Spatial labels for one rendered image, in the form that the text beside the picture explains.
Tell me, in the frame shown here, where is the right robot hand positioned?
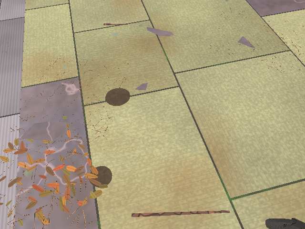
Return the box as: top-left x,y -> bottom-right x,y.
265,218 -> 305,229

